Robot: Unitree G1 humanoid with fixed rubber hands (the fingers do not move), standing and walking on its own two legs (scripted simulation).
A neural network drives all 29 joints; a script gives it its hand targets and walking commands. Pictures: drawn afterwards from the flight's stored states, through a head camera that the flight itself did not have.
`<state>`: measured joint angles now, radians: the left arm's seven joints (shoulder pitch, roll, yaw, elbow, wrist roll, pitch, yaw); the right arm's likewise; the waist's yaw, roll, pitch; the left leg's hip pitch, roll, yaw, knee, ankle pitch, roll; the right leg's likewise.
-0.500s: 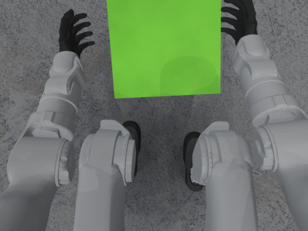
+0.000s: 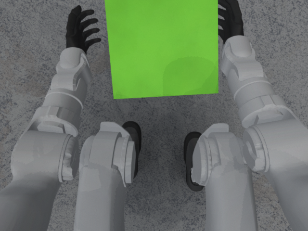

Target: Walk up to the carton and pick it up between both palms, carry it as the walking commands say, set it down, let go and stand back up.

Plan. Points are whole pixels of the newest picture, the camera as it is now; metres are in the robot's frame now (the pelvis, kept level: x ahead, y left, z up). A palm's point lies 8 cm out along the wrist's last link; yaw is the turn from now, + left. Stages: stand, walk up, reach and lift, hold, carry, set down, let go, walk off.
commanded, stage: reach and lift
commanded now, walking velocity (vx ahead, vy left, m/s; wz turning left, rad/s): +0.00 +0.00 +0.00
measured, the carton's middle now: (161, 54) +0.48 +0.02 -0.25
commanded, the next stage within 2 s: none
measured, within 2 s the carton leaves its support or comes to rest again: leaves its support in 0.82 s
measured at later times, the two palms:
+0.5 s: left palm (86, 44) +0.49 +0.18 -0.17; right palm (225, 34) +0.51 -0.12 -0.18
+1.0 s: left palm (87, 39) +0.49 +0.17 -0.16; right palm (234, 25) +0.52 -0.13 -0.15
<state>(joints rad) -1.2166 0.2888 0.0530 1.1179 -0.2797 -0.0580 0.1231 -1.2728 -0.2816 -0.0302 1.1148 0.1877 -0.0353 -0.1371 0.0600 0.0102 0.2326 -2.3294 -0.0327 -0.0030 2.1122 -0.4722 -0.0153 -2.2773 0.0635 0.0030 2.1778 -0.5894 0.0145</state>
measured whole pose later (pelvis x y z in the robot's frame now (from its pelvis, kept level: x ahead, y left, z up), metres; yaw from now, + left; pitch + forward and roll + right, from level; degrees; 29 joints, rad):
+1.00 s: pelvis +0.00 +0.00 -0.01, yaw -2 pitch +36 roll +0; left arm -1.24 0.20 0.20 1.06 -0.17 0.08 0.18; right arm -1.32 -0.24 -0.08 1.09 0.13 0.10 -0.16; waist 0.06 -0.01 0.22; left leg -2.30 -0.06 -0.02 2.16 -0.49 -0.04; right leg -2.26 0.13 0.02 2.21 -0.57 0.05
